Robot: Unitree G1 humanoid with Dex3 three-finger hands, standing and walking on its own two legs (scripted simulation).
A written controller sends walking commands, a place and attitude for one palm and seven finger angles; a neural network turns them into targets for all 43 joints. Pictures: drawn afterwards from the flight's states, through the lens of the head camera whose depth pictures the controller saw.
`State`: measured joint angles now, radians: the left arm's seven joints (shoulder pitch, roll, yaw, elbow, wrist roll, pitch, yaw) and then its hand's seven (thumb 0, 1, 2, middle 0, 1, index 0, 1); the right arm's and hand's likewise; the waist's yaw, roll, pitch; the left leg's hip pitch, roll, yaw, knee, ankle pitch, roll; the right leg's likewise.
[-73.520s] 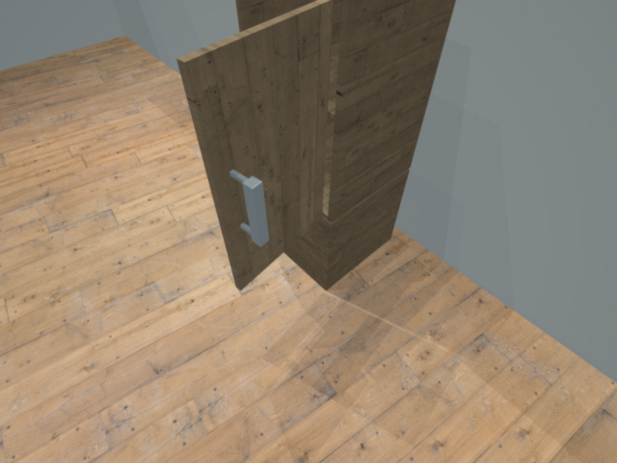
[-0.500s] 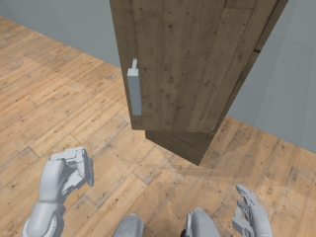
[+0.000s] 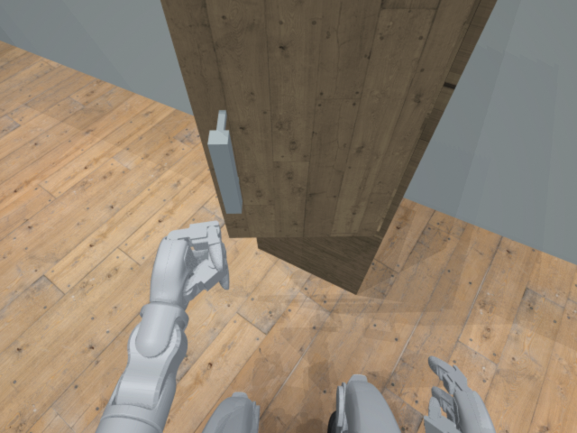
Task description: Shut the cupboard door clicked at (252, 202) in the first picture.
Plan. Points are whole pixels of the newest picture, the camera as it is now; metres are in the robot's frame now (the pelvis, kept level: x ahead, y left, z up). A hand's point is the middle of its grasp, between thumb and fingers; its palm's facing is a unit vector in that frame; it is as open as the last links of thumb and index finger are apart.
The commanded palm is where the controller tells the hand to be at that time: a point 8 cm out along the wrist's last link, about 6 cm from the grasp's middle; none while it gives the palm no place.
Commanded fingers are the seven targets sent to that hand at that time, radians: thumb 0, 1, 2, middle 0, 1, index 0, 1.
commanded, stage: bring the fist close to the handle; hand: left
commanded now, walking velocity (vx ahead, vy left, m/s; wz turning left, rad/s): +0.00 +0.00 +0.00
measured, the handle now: (228, 165) +0.50 +0.11 +0.04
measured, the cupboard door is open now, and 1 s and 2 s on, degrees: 28 28 12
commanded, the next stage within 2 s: push the door shut along its arc in 0.74 s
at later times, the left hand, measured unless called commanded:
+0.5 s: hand (257, 218) +0.39 +0.06 +0.05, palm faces -0.01 -1.00 +0.00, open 3.1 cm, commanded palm +0.36 +0.12 +0.05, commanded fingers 0.00 0.90 0.90 -1.30 -1.50 -1.30 -1.50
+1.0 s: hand (254, 215) +0.40 +0.06 +0.05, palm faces -0.03 -1.00 -0.04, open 3.1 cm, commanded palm +0.38 +0.12 +0.05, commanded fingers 0.00 0.90 0.90 -1.30 -1.50 -1.30 -1.50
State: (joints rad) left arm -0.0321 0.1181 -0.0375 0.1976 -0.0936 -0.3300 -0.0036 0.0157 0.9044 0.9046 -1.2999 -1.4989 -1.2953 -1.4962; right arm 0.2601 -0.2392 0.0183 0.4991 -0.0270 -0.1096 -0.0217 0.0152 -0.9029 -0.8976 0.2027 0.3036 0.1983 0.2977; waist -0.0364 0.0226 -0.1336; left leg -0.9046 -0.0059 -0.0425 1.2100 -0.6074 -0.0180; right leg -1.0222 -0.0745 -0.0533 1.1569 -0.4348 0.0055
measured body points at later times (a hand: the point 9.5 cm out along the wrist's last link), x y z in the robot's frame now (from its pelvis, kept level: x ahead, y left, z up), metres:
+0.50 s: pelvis +0.00 -0.01 +0.01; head +0.09 -0.03 +0.45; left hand +0.39 +0.11 +0.06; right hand +0.11 -0.26 -0.11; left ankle -0.01 +0.13 -0.64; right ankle +0.07 -0.13 -0.64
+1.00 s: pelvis -0.02 -0.01 +0.01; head +0.08 -0.02 +0.45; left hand +0.39 +0.11 +0.06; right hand +0.09 -0.26 -0.11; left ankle -0.01 +0.13 -0.64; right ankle +0.07 -0.13 -0.64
